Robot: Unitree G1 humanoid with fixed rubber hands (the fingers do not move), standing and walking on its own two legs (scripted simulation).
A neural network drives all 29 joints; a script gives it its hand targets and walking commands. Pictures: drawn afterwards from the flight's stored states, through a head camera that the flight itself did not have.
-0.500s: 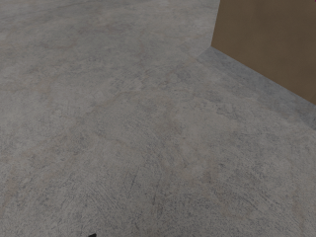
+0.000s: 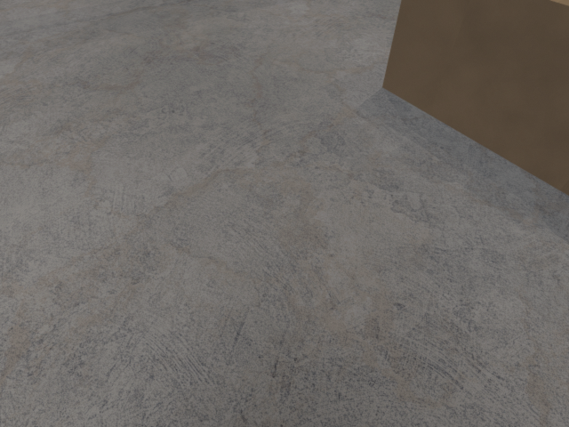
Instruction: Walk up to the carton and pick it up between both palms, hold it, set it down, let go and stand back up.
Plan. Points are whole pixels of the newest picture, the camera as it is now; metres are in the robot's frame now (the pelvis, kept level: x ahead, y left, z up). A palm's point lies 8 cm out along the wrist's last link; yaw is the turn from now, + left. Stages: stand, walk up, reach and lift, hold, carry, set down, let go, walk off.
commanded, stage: stand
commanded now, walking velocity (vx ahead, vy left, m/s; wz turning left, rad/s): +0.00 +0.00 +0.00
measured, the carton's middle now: out of the picture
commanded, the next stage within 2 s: walk up in 0.74 s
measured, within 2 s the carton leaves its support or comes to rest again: neither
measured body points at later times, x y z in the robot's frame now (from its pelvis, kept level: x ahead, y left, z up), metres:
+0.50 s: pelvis +0.02 +0.00 +0.00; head +0.03 +0.00 +0.45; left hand +0.00 +0.21 -0.16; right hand +0.01 -0.21 -0.17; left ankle -0.02 +0.18 -0.73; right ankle -0.03 -0.06 -0.74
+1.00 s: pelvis +0.03 +0.00 -0.01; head +0.05 +0.00 +0.44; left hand +0.00 +0.20 -0.17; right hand +0.00 -0.20 -0.17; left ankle -0.02 +0.18 -0.74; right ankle -0.03 -0.06 -0.73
